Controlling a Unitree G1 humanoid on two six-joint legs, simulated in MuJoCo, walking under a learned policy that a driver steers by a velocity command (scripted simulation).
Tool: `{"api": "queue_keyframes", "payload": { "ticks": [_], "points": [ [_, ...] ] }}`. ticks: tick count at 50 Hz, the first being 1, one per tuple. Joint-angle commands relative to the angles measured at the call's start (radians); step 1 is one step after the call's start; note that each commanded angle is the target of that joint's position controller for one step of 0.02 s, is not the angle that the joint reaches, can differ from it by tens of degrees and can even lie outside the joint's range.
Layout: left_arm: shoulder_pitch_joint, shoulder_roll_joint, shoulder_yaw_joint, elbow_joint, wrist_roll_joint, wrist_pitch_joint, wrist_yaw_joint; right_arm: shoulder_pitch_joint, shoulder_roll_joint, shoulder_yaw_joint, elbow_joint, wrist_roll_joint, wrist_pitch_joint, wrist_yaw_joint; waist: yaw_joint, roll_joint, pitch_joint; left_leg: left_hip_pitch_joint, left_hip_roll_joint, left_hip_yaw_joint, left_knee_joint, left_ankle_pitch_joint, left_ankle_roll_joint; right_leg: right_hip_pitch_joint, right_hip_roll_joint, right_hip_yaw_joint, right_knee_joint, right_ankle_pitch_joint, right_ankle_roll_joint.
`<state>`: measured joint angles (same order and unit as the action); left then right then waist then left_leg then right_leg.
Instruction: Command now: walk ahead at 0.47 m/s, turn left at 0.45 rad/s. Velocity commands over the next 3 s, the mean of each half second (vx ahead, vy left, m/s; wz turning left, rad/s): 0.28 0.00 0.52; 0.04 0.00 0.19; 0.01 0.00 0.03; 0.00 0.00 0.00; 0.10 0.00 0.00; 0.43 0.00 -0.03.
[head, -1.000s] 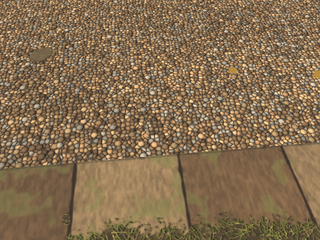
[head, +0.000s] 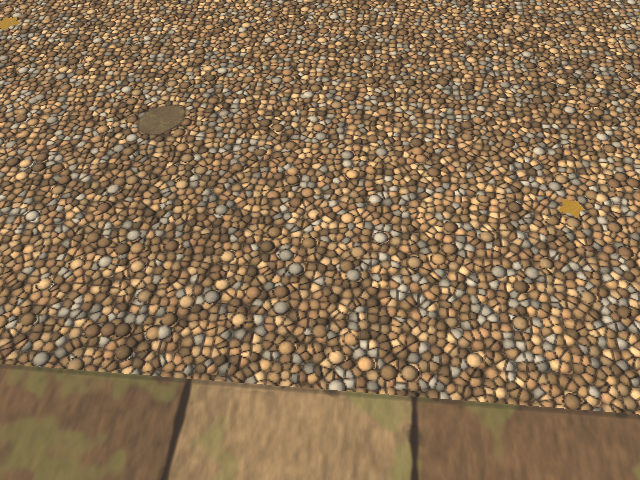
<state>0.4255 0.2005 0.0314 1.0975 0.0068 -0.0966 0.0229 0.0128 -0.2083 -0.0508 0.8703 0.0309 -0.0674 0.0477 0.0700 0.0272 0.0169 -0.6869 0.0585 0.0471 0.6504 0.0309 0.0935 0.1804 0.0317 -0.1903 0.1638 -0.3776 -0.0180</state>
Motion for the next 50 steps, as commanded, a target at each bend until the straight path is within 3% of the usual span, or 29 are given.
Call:
{"api": "queue_keyframes", "payload": {
  "ticks": [1,3,4,5,6,7,8,9,10,12,15,20,25,27,28,29,30,31,33,36,38,41,43,44,45,46,47,48,50],
  "points": [
    [0.016,0.188,0.035,-0.043,-0.005,0.009,0.013,-0.107,-0.069,-0.015,-0.111,0.000,-0.018,0.023,-0.057,-0.123,0.068,0.075,-0.070,0.084,-0.019,-0.094,0.049,-0.041,-0.301,0.000,0.131,1.085,-0.086],
    [-0.023,0.224,0.045,-0.073,0.000,0.027,0.021,0.100,-0.150,-0.055,-0.075,0.002,-0.011,0.028,-0.174,-0.179,-0.063,0.339,-0.138,0.106,-0.031,-0.159,0.094,-0.060,-0.301,-0.013,0.434,1.309,-0.069],
    [-0.053,0.229,0.044,-0.095,-0.003,0.025,0.020,0.264,-0.213,-0.089,-0.039,0.002,-0.004,0.016,-0.263,-0.152,-0.142,0.612,-0.130,0.034,-0.098,-0.123,0.134,-0.221,-0.263,-0.017,0.683,1.173,-0.038],
    [-0.029,0.147,0.022,-0.126,0.025,0.006,0.008,0.365,-0.284,-0.102,-0.013,-0.001,0.009,-0.009,-0.231,0.077,-0.246,0.898,0.088,-0.318,-0.079,-0.129,0.198,-0.524,-0.155,-0.003,1.048,0.378,-0.009],
    [0.039,0.057,-0.007,-0.178,-0.012,-0.040,-0.015,0.335,-0.316,-0.097,-0.051,-0.031,-0.001,-0.006,-0.141,0.222,-0.402,1.130,0.319,-0.924,-0.289,-0.206,0.412,-0.853,0.044,0.202,1.355,-0.213,0.023],
    [-0.109,0.167,0.022,-0.208,-0.042,-0.076,-0.024,0.321,-0.240,-0.079,-0.048,-0.037,-0.007,-0.010,-0.191,0.088,-0.330,1.061,0.272,-0.815,-0.346,-0.073,0.335,-0.935,-0.019,0.328,1.390,-0.156,-0.004],
    [-0.162,0.183,0.026,-0.236,-0.054,-0.082,-0.022,0.239,-0.194,-0.066,-0.065,-0.031,-0.017,-0.010,-0.154,0.034,-0.200,0.901,0.235,-0.614,-0.331,0.108,0.289,-0.943,-0.062,0.307,1.323,-0.072,-0.013],
    [-0.160,0.181,0.033,-0.224,-0.035,-0.074,-0.009,0.157,-0.173,-0.057,-0.088,-0.022,-0.024,-0.003,-0.096,-0.093,-0.131,0.721,0.183,-0.479,-0.335,0.257,0.252,-0.876,-0.103,0.291,1.251,-0.033,0.001],
    [-0.144,0.195,0.048,-0.226,-0.020,-0.055,0.002,0.110,-0.156,-0.052,-0.104,-0.020,-0.023,-0.004,-0.058,-0.110,-0.095,0.588,0.148,-0.388,-0.342,0.311,0.228,-0.813,-0.130,0.280,1.181,-0.016,0.015],
    [-0.126,0.177,0.055,-0.252,-0.009,-0.016,0.011,0.104,-0.159,-0.046,-0.113,-0.029,-0.019,-0.012,-0.019,-0.064,-0.072,0.430,0.107,-0.316,-0.362,0.391,0.218,-0.724,-0.145,0.269,1.083,-0.004,0.040],
    [-0.186,0.141,0.049,-0.303,0.014,0.011,0.028,0.143,-0.212,-0.060,-0.113,-0.034,-0.013,-0.034,-0.021,-0.002,-0.082,0.350,0.049,-0.238,-0.341,0.521,0.203,-0.708,-0.103,0.232,0.878,0.104,0.077],
    [-0.343,0.138,0.037,-0.368,0.002,0.028,0.023,0.195,-0.219,-0.065,-0.128,-0.005,0.040,-0.070,-0.083,0.063,-0.147,0.429,0.024,-0.279,-0.269,0.338,0.117,-0.698,-0.041,0.250,0.575,0.314,0.095],
    [-0.380,0.179,0.044,-0.394,-0.001,0.017,-0.002,0.204,-0.198,-0.056,-0.151,-0.019,0.067,-0.090,-0.094,0.103,-0.140,0.521,0.061,-0.415,-0.175,0.154,0.095,-0.665,-0.018,0.275,0.404,0.252,0.076],
    [-0.317,0.187,0.049,-0.383,0.009,-0.003,-0.008,0.183,-0.172,-0.042,-0.165,-0.021,0.065,-0.092,-0.045,0.108,-0.137,0.500,0.015,-0.420,-0.090,0.088,0.050,-0.512,-0.039,0.265,0.234,0.419,0.023],
    [-0.277,0.242,0.058,-0.387,0.031,-0.009,-0.001,0.208,-0.126,-0.025,-0.181,-0.038,0.057,-0.091,-0.051,0.015,-0.202,0.421,-0.053,-0.357,0.058,-0.042,0.003,-0.338,-0.191,0.383,0.249,0.707,-0.040],
    [-0.265,0.286,0.065,-0.391,0.057,0.005,0.007,0.342,-0.099,-0.018,-0.176,-0.036,0.046,-0.091,-0.115,-0.230,-0.261,0.211,-0.195,-0.246,0.263,-0.570,-0.064,-0.124,-0.398,0.623,0.281,1.052,-0.239],
    [-0.217,0.207,0.052,-0.376,0.037,0.016,0.005,0.354,-0.171,-0.027,-0.172,-0.031,0.045,-0.085,-0.096,-0.291,-0.321,0.139,-0.165,-0.233,0.414,-0.760,-0.109,-0.117,-0.490,0.796,0.241,0.936,-0.335],
    [-0.236,0.179,0.043,-0.394,0.015,0.021,0.000,0.304,-0.237,-0.046,-0.164,-0.022,0.056,-0.084,-0.066,-0.186,-0.262,0.104,-0.140,-0.236,0.524,-0.717,-0.132,-0.150,-0.432,0.732,0.240,0.797,-0.311],
    [-0.281,0.176,0.038,-0.400,0.006,0.040,-0.003,0.235,-0.220,-0.049,-0.161,-0.024,0.090,-0.095,-0.064,-0.105,-0.169,0.080,-0.116,-0.207,0.580,-0.613,-0.161,-0.267,-0.334,0.581,0.218,0.613,-0.236],
    [-0.348,0.166,0.031,-0.399,0.015,0.064,-0.006,0.260,-0.134,-0.026,-0.152,-0.021,0.105,-0.089,-0.107,-0.159,-0.118,0.245,-0.086,-0.110,0.367,-0.525,-0.172,-0.444,-0.208,0.403,0.163,0.476,-0.180],
    [-0.326,0.167,0.034,-0.387,0.011,0.073,-0.004,0.235,-0.101,-0.012,-0.153,-0.024,0.098,-0.087,-0.080,-0.203,-0.132,0.323,-0.076,-0.076,0.192,-0.512,-0.171,-0.437,-0.193,0.375,0.159,0.449,-0.184],
    [-0.289,0.187,0.039,-0.371,0.003,0.077,-0.001,0.225,-0.126,-0.017,-0.145,-0.022,0.092,-0.084,-0.065,-0.216,-0.148,0.404,-0.070,-0.067,-0.016,-0.382,-0.147,-0.405,-0.222,0.415,0.173,0.333,-0.195],
    [-0.273,0.175,0.033,-0.360,-0.007,0.080,-0.001,0.248,-0.128,-0.020,-0.127,-0.029,0.091,-0.078,-0.085,-0.197,-0.119,0.510,-0.085,-0.042,-0.209,-0.250,-0.104,-0.468,-0.200,0.403,0.183,0.204,-0.150],
    [-0.242,0.164,0.028,-0.349,-0.007,0.074,-0.003,0.239,-0.153,-0.023,-0.136,-0.043,0.090,-0.078,-0.080,-0.165,-0.112,0.572,-0.043,-0.092,-0.225,-0.202,-0.075,-0.530,-0.184,0.392,0.192,0.119,-0.096],
    [-0.239,0.141,0.020,-0.353,0.008,0.066,-0.009,0.244,-0.201,-0.029,-0.150,-0.058,0.090,-0.082,-0.066,-0.066,-0.107,0.607,0.071,-0.211,-0.246,-0.153,-0.029,-0.599,-0.136,0.332,0.274,0.050,-0.039],
    [-0.222,0.091,0.013,-0.362,0.012,0.057,-0.014,0.220,-0.204,-0.030,-0.125,-0.056,0.088,-0.075,-0.010,0.135,-0.088,0.447,0.113,-0.252,-0.276,-0.298,0.024,-0.522,-0.044,0.212,0.299,0.044,0.010],
    [-0.269,0.118,0.016,-0.355,0.023,0.056,-0.013,0.174,-0.128,-0.012,-0.145,-0.056,0.077,-0.066,-0.035,0.118,-0.041,0.348,0.086,-0.249,-0.319,-0.448,0.017,-0.445,-0.049,0.213,0.316,0.120,0.039],
    [-0.283,0.128,0.022,-0.350,0.019,0.056,-0.012,0.172,-0.105,-0.004,-0.136,-0.063,0.067,-0.063,-0.038,0.109,-0.014,0.319,0.057,-0.226,-0.324,-0.508,-0.013,-0.422,-0.050,0.216,0.315,0.164,0.040],
    [-0.254,0.139,0.028,-0.326,0.014,0.062,-0.002,0.192,-0.129,-0.008,-0.124,-0.055,0.046,-0.063,-0.041,0.088,0.016,0.304,0.025,-0.194,-0.308,-0.466,-0.047,-0.403,-0.057,0.230,0.323,0.202,0.028]
  ]
}}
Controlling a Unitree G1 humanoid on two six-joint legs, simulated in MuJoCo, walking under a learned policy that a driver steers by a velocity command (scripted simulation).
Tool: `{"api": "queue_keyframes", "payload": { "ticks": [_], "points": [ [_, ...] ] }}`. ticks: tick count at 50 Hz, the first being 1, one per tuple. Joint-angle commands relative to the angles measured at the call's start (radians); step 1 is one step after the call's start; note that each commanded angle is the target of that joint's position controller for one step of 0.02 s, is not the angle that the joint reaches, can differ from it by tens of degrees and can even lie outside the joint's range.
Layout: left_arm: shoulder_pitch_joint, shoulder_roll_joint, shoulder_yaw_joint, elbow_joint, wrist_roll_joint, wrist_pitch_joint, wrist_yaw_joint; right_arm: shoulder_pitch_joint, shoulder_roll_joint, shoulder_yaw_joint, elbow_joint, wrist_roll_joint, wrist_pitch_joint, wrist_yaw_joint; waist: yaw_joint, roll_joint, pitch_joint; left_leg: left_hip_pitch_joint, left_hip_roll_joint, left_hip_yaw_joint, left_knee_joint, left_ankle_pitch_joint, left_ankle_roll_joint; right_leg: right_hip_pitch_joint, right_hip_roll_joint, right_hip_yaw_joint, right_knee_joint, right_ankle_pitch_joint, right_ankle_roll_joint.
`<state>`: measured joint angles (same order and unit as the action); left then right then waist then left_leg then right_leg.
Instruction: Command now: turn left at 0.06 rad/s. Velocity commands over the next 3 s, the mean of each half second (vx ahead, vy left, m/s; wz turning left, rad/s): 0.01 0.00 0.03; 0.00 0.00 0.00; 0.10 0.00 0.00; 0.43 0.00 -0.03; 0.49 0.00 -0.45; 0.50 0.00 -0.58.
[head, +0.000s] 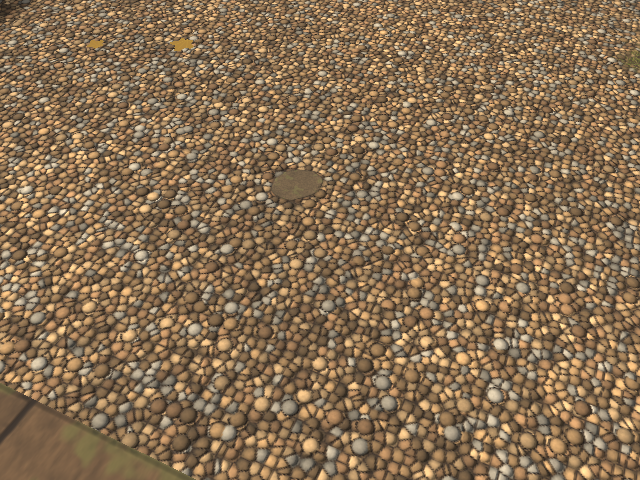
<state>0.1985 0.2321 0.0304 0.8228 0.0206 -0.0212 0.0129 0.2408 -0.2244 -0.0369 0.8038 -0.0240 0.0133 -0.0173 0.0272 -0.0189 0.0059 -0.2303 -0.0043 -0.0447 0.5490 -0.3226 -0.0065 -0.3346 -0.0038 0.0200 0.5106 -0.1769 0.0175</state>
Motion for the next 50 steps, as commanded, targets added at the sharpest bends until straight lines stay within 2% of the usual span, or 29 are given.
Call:
{"api": "queue_keyframes", "payload": {
  "ticks": [1,3,7,12,19,30,50],
  "points": [
    [-0.018,0.106,0.030,-0.044,-0.003,-0.013,0.008,-0.018,-0.114,-0.022,-0.048,0.005,-0.041,0.000,0.003,0.118,0.031,-0.144,0.080,-0.091,-0.190,-0.070,0.047,0.112,-0.028,0.027,-0.028,0.018,-0.015],
    [-0.009,0.100,0.030,-0.028,-0.007,-0.015,0.007,0.012,-0.110,-0.021,-0.035,0.013,-0.046,-0.005,-0.005,0.086,0.025,-0.116,0.071,-0.078,-0.162,-0.007,0.046,0.109,-0.029,0.028,-0.026,0.043,-0.021],
    [-0.003,0.094,0.033,0.002,-0.010,-0.013,0.008,0.034,-0.101,-0.020,-0.021,0.016,-0.046,-0.009,-0.013,0.045,0.006,-0.086,0.060,-0.065,-0.134,0.072,0.051,0.126,-0.031,0.029,-0.016,0.106,-0.017],
    [0.004,0.096,0.037,0.041,-0.016,-0.004,0.016,0.050,-0.090,-0.019,0.002,0.019,-0.046,-0.009,-0.015,0.021,-0.011,-0.065,0.047,-0.047,-0.116,0.148,0.047,0.154,-0.036,0.034,-0.001,0.167,-0.019],
    [0.001,0.096,0.041,0.091,-0.020,0.009,0.026,0.068,-0.080,-0.020,0.044,0.021,-0.044,-0.011,-0.015,0.023,-0.008,-0.050,0.036,-0.029,-0.113,0.195,0.042,0.170,-0.038,0.036,0.004,0.189,-0.021],
    [-0.011,0.086,0.042,0.165,-0.022,0.022,0.033,0.093,-0.072,-0.016,0.115,0.021,-0.044,-0.016,-0.016,0.026,0.019,-0.049,0.028,-0.015,-0.139,0.163,0.035,0.177,-0.033,0.033,-0.017,0.160,-0.020],
    [0.014,0.063,0.029,0.253,-0.023,0.028,0.037,0.143,-0.045,0.002,0.213,0.021,-0.043,-0.018,-0.018,0.023,0.052,-0.053,0.020,0.001,-0.174,0.102,0.032,0.164,-0.024,0.026,-0.050,0.101,-0.016]
  ]
}}
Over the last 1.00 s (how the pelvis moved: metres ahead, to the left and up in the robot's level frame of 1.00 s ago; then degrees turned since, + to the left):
0.30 0.04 0.01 21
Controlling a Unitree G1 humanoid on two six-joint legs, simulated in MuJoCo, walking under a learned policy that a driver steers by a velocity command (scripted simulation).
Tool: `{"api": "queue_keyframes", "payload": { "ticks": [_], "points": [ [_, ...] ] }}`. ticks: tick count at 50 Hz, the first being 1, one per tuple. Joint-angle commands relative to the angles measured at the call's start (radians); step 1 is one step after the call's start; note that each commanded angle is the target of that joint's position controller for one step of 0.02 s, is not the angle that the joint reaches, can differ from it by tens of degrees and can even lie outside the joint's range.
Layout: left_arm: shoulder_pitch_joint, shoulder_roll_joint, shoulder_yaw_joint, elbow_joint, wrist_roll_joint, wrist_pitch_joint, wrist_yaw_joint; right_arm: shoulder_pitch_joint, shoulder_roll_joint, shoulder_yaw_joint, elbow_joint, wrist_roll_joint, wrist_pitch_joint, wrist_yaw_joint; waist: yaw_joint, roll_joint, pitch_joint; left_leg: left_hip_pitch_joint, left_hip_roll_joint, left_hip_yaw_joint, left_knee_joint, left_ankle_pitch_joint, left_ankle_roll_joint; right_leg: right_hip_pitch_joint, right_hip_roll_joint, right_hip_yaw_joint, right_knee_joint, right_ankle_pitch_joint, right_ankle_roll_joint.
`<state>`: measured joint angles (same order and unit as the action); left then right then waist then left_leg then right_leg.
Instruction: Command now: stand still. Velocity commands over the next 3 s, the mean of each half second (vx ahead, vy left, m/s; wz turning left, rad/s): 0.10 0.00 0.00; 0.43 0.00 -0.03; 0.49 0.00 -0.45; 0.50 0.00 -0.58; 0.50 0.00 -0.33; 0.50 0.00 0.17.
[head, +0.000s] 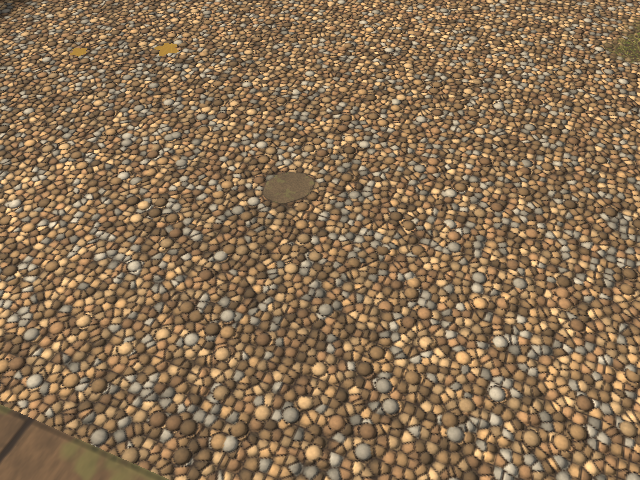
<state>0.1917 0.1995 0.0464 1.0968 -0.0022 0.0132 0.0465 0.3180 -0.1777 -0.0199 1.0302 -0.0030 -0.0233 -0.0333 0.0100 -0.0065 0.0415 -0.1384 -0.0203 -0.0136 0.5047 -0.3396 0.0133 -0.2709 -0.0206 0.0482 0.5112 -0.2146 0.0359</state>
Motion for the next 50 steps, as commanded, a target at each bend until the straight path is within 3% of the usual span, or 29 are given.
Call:
{"api": "queue_keyframes", "payload": {
  "ticks": [1,12,13,14,15,17,18,19,21,23,24,25,26,27,28,29,31,32,35,38,42,45,47,48,49,50],
  "points": [
    [0.023,0.095,0.012,-0.019,0.000,-0.006,0.003,0.068,-0.090,-0.014,-0.010,0.000,-0.006,-0.002,-0.001,0.010,0.017,-0.145,0.036,-0.029,-0.131,0.118,0.012,0.100,-0.007,-0.002,-0.052,0.138,-0.034],
    [0.046,0.085,0.003,-0.001,-0.001,-0.006,0.004,0.092,-0.079,-0.006,0.017,0.002,-0.005,-0.002,-0.003,0.009,0.023,-0.144,0.033,-0.022,-0.135,0.118,0.012,0.092,-0.004,-0.003,-0.056,0.132,-0.034],
    [0.063,0.072,-0.001,0.009,-0.001,-0.005,0.005,0.113,-0.074,-0.005,0.028,0.002,-0.003,-0.003,-0.005,0.019,0.001,-0.136,0.029,-0.020,-0.150,0.011,0.018,0.100,0.013,-0.022,-0.048,0.037,-0.035],
    [0.065,0.073,0.000,0.012,-0.005,-0.005,0.005,0.121,-0.094,-0.013,0.031,0.009,0.001,-0.006,-0.010,0.040,0.018,-0.147,0.032,-0.037,-0.168,-0.156,0.038,0.070,0.045,-0.056,-0.010,-0.112,-0.038],
    [0.059,0.077,0.003,0.007,-0.010,-0.008,0.005,0.115,-0.130,-0.024,0.022,0.015,0.003,-0.010,-0.017,0.081,0.050,-0.163,0.063,-0.091,-0.199,-0.332,0.073,0.008,0.075,-0.091,0.049,-0.256,-0.043],
    [-0.008,0.058,-0.002,-0.034,-0.012,-0.035,-0.005,0.145,-0.194,-0.045,0.011,0.029,-0.008,-0.011,-0.051,0.178,0.128,-0.155,0.232,-0.320,-0.320,-0.539,0.173,-0.151,0.065,-0.117,0.226,-0.252,-0.055],
    [-0.029,0.053,-0.005,-0.051,-0.018,-0.054,-0.014,0.133,-0.214,-0.055,0.003,0.032,-0.018,-0.011,-0.052,0.193,0.168,-0.161,0.311,-0.417,-0.360,-0.526,0.220,-0.209,0.019,-0.085,0.298,-0.212,-0.071],
    [-0.041,0.056,-0.004,-0.062,-0.024,-0.071,-0.024,0.118,-0.200,-0.054,-0.003,0.027,-0.030,-0.009,-0.047,0.185,0.192,-0.135,0.344,-0.450,-0.365,-0.456,0.239,-0.268,-0.012,-0.060,0.338,-0.233,-0.086],
    [-0.024,0.060,-0.002,-0.072,-0.035,-0.099,-0.039,0.083,-0.177,-0.051,-0.019,0.033,-0.042,-0.001,-0.019,0.158,0.184,-0.078,0.322,-0.379,-0.320,-0.303,0.208,-0.263,-0.040,-0.053,0.231,-0.272,-0.115],
    [0.121,0.061,0.011,-0.010,-0.035,-0.111,-0.047,0.031,-0.178,-0.050,-0.034,0.044,-0.037,0.007,0.051,0.117,0.112,-0.188,0.213,-0.214,-0.218,-0.177,0.146,0.067,0.033,-0.139,0.000,-0.089,-0.107],
    [0.222,0.078,0.026,0.029,-0.027,-0.108,-0.048,0.020,-0.179,-0.048,-0.044,0.040,-0.038,0.009,0.085,0.084,0.065,-0.253,0.159,-0.152,-0.112,-0.044,0.124,0.223,0.056,-0.128,-0.018,-0.031,-0.094],
    [0.366,0.144,0.047,0.054,-0.021,-0.109,-0.045,-0.015,-0.135,-0.034,-0.065,0.031,-0.046,0.013,0.142,-0.098,0.007,-0.365,0.061,-0.023,0.219,0.070,0.066,0.367,-0.105,0.127,-0.139,-0.113,-0.144],
    [0.481,0.259,0.065,0.056,-0.021,-0.116,-0.054,0.001,-0.058,-0.017,-0.103,0.031,-0.066,0.011,0.144,-0.343,-0.068,-0.578,-0.053,0.028,0.529,-0.165,0.024,0.497,-0.340,0.604,-0.329,-0.232,-0.296],
    [0.406,0.188,0.037,0.046,-0.004,-0.131,-0.057,-0.015,-0.094,-0.026,-0.111,0.053,-0.080,0.013,0.095,-0.218,-0.021,-0.658,0.001,-0.083,0.722,-0.195,0.044,0.422,-0.398,0.722,-0.367,-0.363,-0.336],
    [0.299,0.137,0.020,0.008,-0.007,-0.140,-0.059,-0.045,-0.114,-0.029,-0.120,0.063,-0.090,0.022,0.060,-0.127,0.061,-0.715,0.059,-0.100,0.778,-0.094,0.074,0.357,-0.367,0.598,-0.360,-0.368,-0.304],
    [0.227,0.116,0.009,-0.019,-0.006,-0.142,-0.064,-0.049,-0.121,-0.033,-0.113,0.055,-0.095,0.026,0.035,-0.079,0.073,-0.704,0.099,-0.083,0.756,0.008,0.087,0.316,-0.311,0.461,-0.368,-0.294,-0.264],
    [0.198,0.081,-0.008,-0.036,-0.002,-0.134,-0.069,-0.065,-0.156,-0.055,-0.109,0.033,-0.095,0.029,0.013,-0.065,0.070,-0.636,0.142,-0.053,0.640,0.130,0.082,0.272,-0.224,0.255,-0.380,-0.051,-0.204],
    [0.230,0.072,-0.013,-0.029,0.001,-0.127,-0.065,-0.065,-0.145,-0.056,-0.105,0.031,-0.089,0.035,0.014,-0.078,0.057,-0.610,0.144,-0.031,0.606,0.156,0.071,0.271,-0.197,0.190,-0.381,0.044,-0.194],
    [0.294,0.112,-0.011,-0.023,0.006,-0.116,-0.046,-0.154,-0.100,-0.048,-0.138,0.025,-0.073,0.042,0.027,-0.060,0.061,-0.647,0.144,0.008,0.497,0.220,0.026,0.274,-0.188,0.112,-0.392,0.229,-0.214],
    [0.292,0.139,-0.008,-0.043,0.009,-0.107,-0.031,-0.306,-0.081,-0.032,-0.197,0.025,-0.074,0.046,0.051,-0.057,0.088,-0.615,0.122,0.031,0.276,0.324,0.003,0.223,-0.174,0.059,-0.421,0.245,-0.214],
    [0.344,0.152,-0.001,-0.038,-0.007,-0.106,-0.026,-0.426,-0.094,-0.023,-0.239,0.034,-0.079,0.065,0.071,-0.068,0.119,-0.546,0.088,0.054,0.110,0.399,0.014,0.239,-0.193,0.022,-0.437,0.236,-0.215],
    [0.347,0.157,0.008,-0.036,-0.015,-0.097,-0.024,-0.463,-0.116,-0.025,-0.268,0.035,-0.089,0.081,0.048,-0.070,0.117,-0.517,0.076,0.038,0.041,0.358,0.050,0.333,-0.232,0.018,-0.379,0.347,-0.200],
    [0.316,0.185,0.019,-0.050,-0.010,-0.089,-0.024,-0.378,-0.164,-0.046,-0.260,0.033,-0.096,0.081,-0.020,-0.105,0.039,-0.364,0.028,0.055,0.027,0.291,0.076,0.372,-0.238,0.025,-0.252,0.653,-0.181],
    [0.293,0.191,0.020,-0.060,-0.004,-0.081,-0.026,-0.244,-0.204,-0.068,-0.226,0.035,-0.097,0.075,-0.094,-0.121,-0.048,-0.187,-0.006,0.074,0.027,0.273,0.098,0.351,-0.213,0.009,-0.099,0.812,-0.165],
    [0.262,0.181,0.014,-0.082,0.004,-0.078,-0.029,-0.045,-0.255,-0.093,-0.174,0.037,-0.095,0.063,-0.187,-0.117,-0.171,0.107,0.035,0.030,0.046,0.283,0.130,0.204,-0.163,-0.011,0.134,0.754,-0.132],
    [0.324,0.090,-0.010,-0.113,0.013,-0.085,-0.036,0.117,-0.352,-0.116,-0.143,0.007,-0.090,0.050,-0.179,0.065,-0.354,0.497,0.296,-0.311,0.034,0.148,0.222,-0.134,-0.040,-0.059,0.510,0.338,-0.083]
  ]
}}
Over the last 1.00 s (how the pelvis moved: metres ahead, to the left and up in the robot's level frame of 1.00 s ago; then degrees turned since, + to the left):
0.02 0.01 0.00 -1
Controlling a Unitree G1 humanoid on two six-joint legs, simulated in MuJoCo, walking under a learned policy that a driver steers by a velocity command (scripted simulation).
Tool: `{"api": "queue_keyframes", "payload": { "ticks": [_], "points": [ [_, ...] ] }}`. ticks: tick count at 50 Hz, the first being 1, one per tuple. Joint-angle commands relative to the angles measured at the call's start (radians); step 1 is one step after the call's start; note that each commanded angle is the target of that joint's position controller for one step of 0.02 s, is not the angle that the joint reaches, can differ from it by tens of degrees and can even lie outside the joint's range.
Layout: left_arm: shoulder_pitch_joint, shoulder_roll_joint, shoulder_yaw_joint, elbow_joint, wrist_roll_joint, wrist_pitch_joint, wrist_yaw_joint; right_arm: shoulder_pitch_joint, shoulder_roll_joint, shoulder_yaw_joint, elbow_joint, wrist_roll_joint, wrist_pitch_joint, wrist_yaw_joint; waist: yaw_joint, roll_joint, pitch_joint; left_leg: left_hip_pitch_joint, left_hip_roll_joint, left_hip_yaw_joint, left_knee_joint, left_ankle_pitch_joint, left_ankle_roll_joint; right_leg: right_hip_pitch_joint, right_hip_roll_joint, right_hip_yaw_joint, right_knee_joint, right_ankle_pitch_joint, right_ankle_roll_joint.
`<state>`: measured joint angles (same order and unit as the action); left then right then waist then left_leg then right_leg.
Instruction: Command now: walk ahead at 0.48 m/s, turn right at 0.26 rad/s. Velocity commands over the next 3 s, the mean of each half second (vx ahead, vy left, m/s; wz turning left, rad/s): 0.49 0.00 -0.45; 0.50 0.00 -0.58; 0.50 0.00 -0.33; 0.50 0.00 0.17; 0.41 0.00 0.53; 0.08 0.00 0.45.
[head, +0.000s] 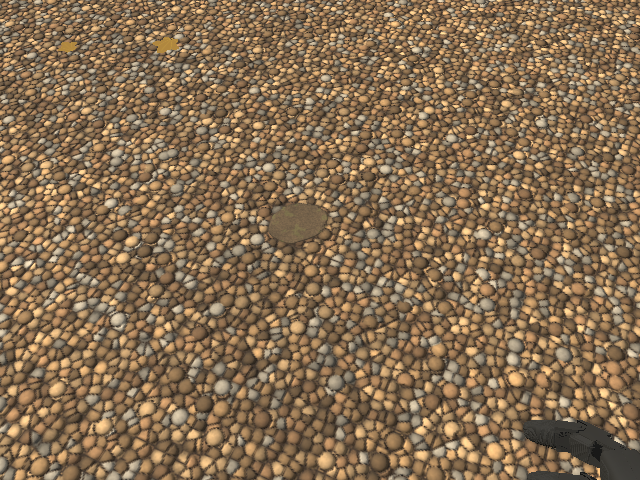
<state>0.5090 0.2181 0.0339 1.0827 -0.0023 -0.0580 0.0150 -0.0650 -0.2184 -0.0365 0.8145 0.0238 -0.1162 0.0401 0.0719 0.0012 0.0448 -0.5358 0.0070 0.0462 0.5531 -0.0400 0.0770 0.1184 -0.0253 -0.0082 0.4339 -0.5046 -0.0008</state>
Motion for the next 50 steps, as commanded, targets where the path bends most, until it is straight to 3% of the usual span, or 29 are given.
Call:
{"api": "queue_keyframes", "payload": {
  "ticks": [1,2,3,4,5,6,8,10,12,17,20,22,25,26,27,28,29,30,31,32,33,34,36,38,43,47,50],
  "points": [
    [0.100,-0.027,-0.024,-0.081,-0.015,-0.036,-0.010,0.515,-0.291,-0.084,0.082,-0.032,0.004,-0.013,-0.191,0.265,-0.512,1.016,0.436,-0.794,-0.207,-0.323,0.249,-0.717,0.084,0.117,0.838,-0.067,-0.028],
    [0.001,0.092,0.009,-0.097,-0.048,-0.051,-0.009,0.442,-0.199,-0.060,0.078,-0.021,0.000,-0.012,-0.193,0.189,-0.353,0.878,0.388,-0.721,-0.262,-0.365,0.186,-0.800,0.026,0.172,0.935,-0.033,-0.042],
    [-0.084,0.127,0.021,-0.127,-0.059,-0.055,-0.003,0.346,-0.154,-0.047,0.066,-0.013,-0.003,-0.013,-0.166,0.132,-0.200,0.703,0.365,-0.540,-0.282,-0.306,0.139,-0.831,-0.025,0.131,0.927,0.065,-0.054],
    [-0.126,0.122,0.027,-0.134,-0.047,-0.053,0.008,0.269,-0.127,-0.038,0.060,-0.016,-0.009,-0.010,-0.130,0.051,-0.132,0.542,0.330,-0.417,-0.312,-0.202,0.114,-0.779,-0.072,0.118,0.882,0.155,-0.056],
    [-0.124,0.105,0.037,-0.133,-0.036,-0.041,0.013,0.232,-0.102,-0.033,0.066,-0.027,-0.015,-0.006,-0.095,0.053,-0.091,0.428,0.289,-0.309,-0.349,-0.141,0.090,-0.717,-0.103,0.120,0.836,0.210,-0.061],
    [-0.090,0.075,0.038,-0.128,-0.036,-0.025,0.010,0.219,-0.086,-0.031,0.077,-0.038,-0.017,-0.004,-0.064,0.089,-0.082,0.365,0.264,-0.235,-0.376,-0.113,0.084,-0.658,-0.123,0.127,0.812,0.237,-0.066],
    [-0.081,0.041,0.040,-0.136,-0.039,0.005,0.008,0.223,-0.086,-0.035,0.098,-0.036,-0.023,-0.008,-0.042,0.093,-0.048,0.310,0.249,-0.139,-0.419,-0.072,0.099,-0.660,-0.133,0.113,0.783,0.252,-0.067],
    [-0.149,0.061,0.049,-0.175,-0.033,0.021,0.012,0.228,-0.112,-0.041,0.108,-0.037,-0.026,-0.020,-0.039,0.079,-0.003,0.296,0.254,-0.079,-0.451,-0.044,0.110,-0.736,-0.142,0.122,0.740,0.318,-0.058],
    [-0.215,0.074,0.055,-0.207,-0.025,0.021,0.007,0.255,-0.127,-0.045,0.118,-0.040,-0.022,-0.035,-0.049,0.055,0.020,0.330,0.250,-0.029,-0.460,-0.011,0.110,-0.814,-0.138,0.137,0.654,0.411,-0.045],
    [-0.390,0.054,0.041,-0.275,-0.017,0.001,-0.033,0.322,-0.175,-0.052,0.121,-0.035,-0.006,-0.061,-0.103,0.018,0.044,0.429,0.245,0.093,-0.457,0.069,0.088,-0.834,-0.112,0.044,0.372,0.590,-0.039],
    [-0.493,0.045,0.031,-0.330,-0.018,0.000,-0.055,0.390,-0.191,-0.058,0.134,-0.024,0.015,-0.065,-0.144,0.005,0.072,0.555,0.275,0.130,-0.416,0.119,0.083,-0.882,-0.100,-0.004,0.275,0.556,-0.054],
    [-0.527,0.051,0.030,-0.366,-0.021,0.000,-0.070,0.408,-0.204,-0.064,0.135,-0.015,0.032,-0.065,-0.145,0.018,0.074,0.629,0.294,0.151,-0.362,0.214,0.073,-0.885,-0.082,-0.038,0.236,0.479,-0.072],
    [-0.449,0.108,0.056,-0.388,-0.025,0.007,-0.081,0.367,-0.247,-0.076,0.109,-0.007,0.053,-0.070,-0.069,0.083,-0.018,0.663,0.295,0.197,-0.154,0.703,0.039,-0.687,0.017,-0.127,0.226,0.330,-0.126],
    [-0.337,0.149,0.078,-0.369,-0.030,0.008,-0.080,0.349,-0.258,-0.079,0.101,-0.005,0.062,-0.072,-0.002,0.095,-0.083,0.638,0.280,0.208,0.011,0.807,0.025,-0.537,0.064,-0.144,0.205,0.311,-0.155],
    [-0.168,0.215,0.115,-0.328,-0.031,0.010,-0.066,0.333,-0.252,-0.074,0.090,-0.002,0.063,-0.072,0.087,0.069,-0.170,0.521,0.238,0.224,0.247,0.716,-0.015,-0.274,0.097,-0.118,0.122,0.381,-0.197],
    [-0.068,0.319,0.142,-0.304,-0.028,0.020,-0.040,0.363,-0.172,-0.049,0.060,-0.036,0.050,-0.067,0.077,-0.125,-0.252,0.221,0.165,0.215,0.583,0.095,-0.060,0.018,-0.108,0.202,0.118,0.413,-0.261],
    [-0.110,0.368,0.141,-0.340,-0.018,0.005,-0.046,0.424,-0.074,-0.016,0.004,-0.026,0.007,-0.050,-0.023,-0.268,-0.399,-0.147,-0.055,0.004,0.889,-0.559,-0.100,0.285,-0.323,0.827,-0.073,0.217,-0.473],
    [-0.082,0.270,0.112,-0.340,-0.009,-0.005,-0.054,0.276,-0.172,-0.037,-0.020,0.014,-0.033,-0.036,0.054,-0.109,-0.380,-0.263,-0.005,-0.150,0.917,-0.507,-0.067,0.282,-0.312,0.804,-0.160,0.209,-0.410],
    [-0.124,0.225,0.100,-0.337,-0.008,-0.015,-0.053,0.222,-0.178,-0.039,-0.043,0.033,-0.049,-0.031,0.034,-0.085,-0.247,-0.308,0.037,-0.138,0.856,-0.414,-0.039,0.170,-0.280,0.642,-0.154,0.281,-0.366],
    [-0.205,0.192,0.089,-0.355,-0.014,-0.021,-0.054,0.228,-0.169,-0.038,-0.028,0.014,-0.050,-0.039,-0.022,0.017,-0.166,-0.249,0.085,-0.136,0.766,-0.339,-0.037,0.003,-0.230,0.511,-0.153,0.391,-0.329],
    [-0.269,0.159,0.079,-0.372,-0.011,-0.023,-0.051,0.243,-0.182,-0.049,-0.017,-0.007,-0.040,-0.045,-0.060,0.017,-0.131,-0.172,0.115,-0.136,0.682,-0.299,-0.046,-0.123,-0.192,0.420,-0.162,0.485,-0.306],
    [-0.296,0.147,0.072,-0.388,-0.002,-0.024,-0.046,0.265,-0.185,-0.055,-0.015,-0.012,-0.023,-0.043,-0.088,-0.001,-0.119,-0.106,0.132,-0.140,0.647,-0.275,-0.055,-0.202,-0.168,0.381,-0.184,0.528,-0.298],
    [-0.286,0.168,0.076,-0.389,-0.010,-0.028,-0.035,0.267,-0.163,-0.055,-0.028,-0.028,0.001,-0.044,-0.103,-0.001,-0.102,-0.076,0.130,-0.121,0.563,-0.243,-0.091,-0.279,-0.145,0.331,-0.209,0.611,-0.304],
    [-0.248,0.200,0.084,-0.385,-0.013,-0.029,-0.019,0.203,-0.142,-0.049,-0.056,-0.040,0.012,-0.049,-0.090,-0.010,-0.075,-0.101,0.114,-0.103,0.448,-0.158,-0.124,-0.318,-0.123,0.284,-0.222,0.651,-0.300],
    [-0.180,0.208,0.086,-0.377,-0.019,-0.014,-0.002,0.021,-0.111,-0.032,-0.115,-0.028,0.002,-0.039,-0.019,-0.079,-0.042,-0.040,0.034,-0.086,0.065,0.122,-0.133,-0.352,-0.058,0.238,-0.197,0.501,-0.227],
    [-0.132,0.203,0.086,-0.362,-0.025,-0.005,0.001,-0.033,-0.147,-0.039,-0.150,-0.015,-0.013,-0.021,-0.001,-0.102,-0.041,0.001,0.007,-0.112,-0.047,0.115,-0.111,-0.277,-0.100,0.332,-0.120,0.435,-0.208],
    [-0.152,0.205,0.088,-0.372,-0.021,0.007,0.010,0.030,-0.184,-0.054,-0.145,-0.013,-0.031,-0.013,-0.045,-0.143,-0.053,0.083,-0.003,-0.113,-0.084,-0.012,-0.074,-0.222,-0.127,0.410,-0.030,0.469,-0.188]
  ]
}}
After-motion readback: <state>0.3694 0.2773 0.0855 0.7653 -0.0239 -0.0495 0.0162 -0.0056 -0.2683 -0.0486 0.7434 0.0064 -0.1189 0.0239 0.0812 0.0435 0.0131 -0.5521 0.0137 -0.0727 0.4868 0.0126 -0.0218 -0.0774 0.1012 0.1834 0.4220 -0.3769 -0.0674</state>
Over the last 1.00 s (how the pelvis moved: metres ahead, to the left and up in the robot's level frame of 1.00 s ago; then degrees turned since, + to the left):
0.29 0.00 -0.02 -2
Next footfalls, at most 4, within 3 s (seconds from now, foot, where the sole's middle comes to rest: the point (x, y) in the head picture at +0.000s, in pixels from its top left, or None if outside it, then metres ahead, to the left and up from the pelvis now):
0.54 right None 0.44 -0.17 -0.75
1.04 left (410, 325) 0.80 -0.12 -0.75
1.54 right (570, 324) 0.82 -0.48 -0.75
2.10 left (541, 198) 1.21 -0.48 -0.75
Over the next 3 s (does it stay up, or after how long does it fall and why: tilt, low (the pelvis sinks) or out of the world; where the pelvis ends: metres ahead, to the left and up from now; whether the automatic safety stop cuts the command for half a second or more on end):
stays up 1.28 -0.58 0.02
